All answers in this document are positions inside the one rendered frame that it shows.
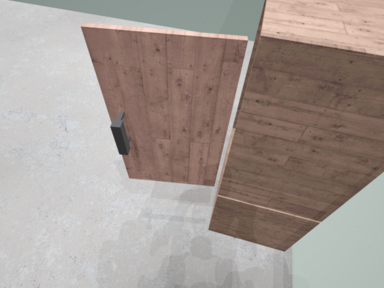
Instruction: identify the handle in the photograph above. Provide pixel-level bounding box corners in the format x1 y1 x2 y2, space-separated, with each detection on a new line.
110 111 131 155

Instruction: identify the cupboard door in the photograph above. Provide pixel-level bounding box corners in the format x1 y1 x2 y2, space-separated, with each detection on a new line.
81 23 248 187

